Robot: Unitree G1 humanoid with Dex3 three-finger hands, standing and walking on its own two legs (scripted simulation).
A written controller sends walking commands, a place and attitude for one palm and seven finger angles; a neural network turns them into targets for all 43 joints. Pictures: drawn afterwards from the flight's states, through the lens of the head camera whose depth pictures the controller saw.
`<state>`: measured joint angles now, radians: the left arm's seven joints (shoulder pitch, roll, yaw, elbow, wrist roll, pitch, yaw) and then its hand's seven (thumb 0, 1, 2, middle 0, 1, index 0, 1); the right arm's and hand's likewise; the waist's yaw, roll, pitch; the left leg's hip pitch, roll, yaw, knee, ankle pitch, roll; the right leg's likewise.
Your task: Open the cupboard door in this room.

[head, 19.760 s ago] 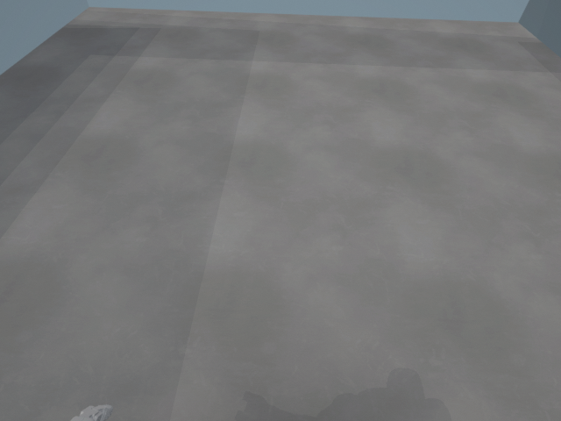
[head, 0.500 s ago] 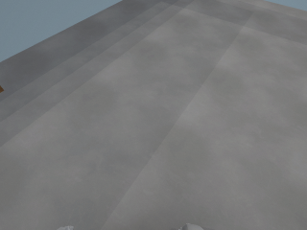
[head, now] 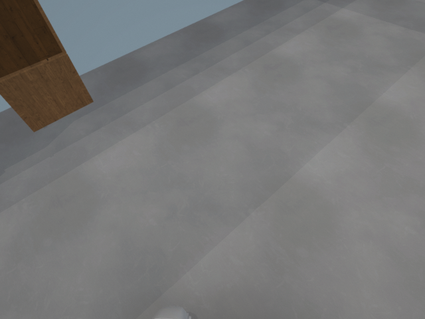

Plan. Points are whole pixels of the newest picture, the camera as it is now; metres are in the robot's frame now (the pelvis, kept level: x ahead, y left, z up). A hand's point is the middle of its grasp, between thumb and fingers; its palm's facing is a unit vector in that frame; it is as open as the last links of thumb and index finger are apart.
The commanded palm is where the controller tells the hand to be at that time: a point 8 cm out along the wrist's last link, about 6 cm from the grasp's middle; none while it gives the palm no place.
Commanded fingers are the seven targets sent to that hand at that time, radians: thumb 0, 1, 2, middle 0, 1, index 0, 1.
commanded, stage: turn or walk to find it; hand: left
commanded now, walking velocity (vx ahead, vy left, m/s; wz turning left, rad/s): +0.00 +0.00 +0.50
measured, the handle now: out of the picture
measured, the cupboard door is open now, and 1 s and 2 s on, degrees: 0 0 0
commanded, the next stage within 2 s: stand and wait in 1.96 s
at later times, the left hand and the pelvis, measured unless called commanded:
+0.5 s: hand out of the picture +0.05 +0.26 -0.16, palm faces +0.23 -0.95 -0.23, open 7.4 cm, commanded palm none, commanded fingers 0.00 0.90 0.90 -0.20 -0.30 -0.20 -0.30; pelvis +0.02 +0.04 +0.00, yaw +13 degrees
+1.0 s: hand out of the picture +0.04 +0.18 -0.16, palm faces +0.52 -0.83 -0.22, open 7.3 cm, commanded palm none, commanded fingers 0.00 0.90 0.90 -0.20 -0.30 -0.20 -0.30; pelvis +0.18 +0.06 +0.00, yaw +29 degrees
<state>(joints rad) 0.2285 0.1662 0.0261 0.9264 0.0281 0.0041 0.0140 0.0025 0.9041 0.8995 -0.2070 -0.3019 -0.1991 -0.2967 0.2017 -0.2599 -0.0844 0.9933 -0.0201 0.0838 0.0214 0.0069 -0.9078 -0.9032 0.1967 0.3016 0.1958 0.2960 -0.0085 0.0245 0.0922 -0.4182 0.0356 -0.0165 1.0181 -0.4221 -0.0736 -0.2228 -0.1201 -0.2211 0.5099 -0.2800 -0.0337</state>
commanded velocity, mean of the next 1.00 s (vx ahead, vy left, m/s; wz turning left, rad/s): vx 0.28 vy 0.00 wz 0.44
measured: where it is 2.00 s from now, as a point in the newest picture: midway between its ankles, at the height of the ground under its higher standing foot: (172, 233)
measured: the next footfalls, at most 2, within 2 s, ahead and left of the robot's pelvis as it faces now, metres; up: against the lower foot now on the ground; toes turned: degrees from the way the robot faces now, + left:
left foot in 0.16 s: +0.00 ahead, +0.15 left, +0.00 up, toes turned +10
right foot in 0.62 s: +0.17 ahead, -0.08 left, +0.00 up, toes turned +11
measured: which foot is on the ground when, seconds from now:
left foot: up 0.00-0.14, down 0.16-0.62, up 0.64-1.00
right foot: down 0.00-0.16, up 0.18-0.60, down 0.62-1.00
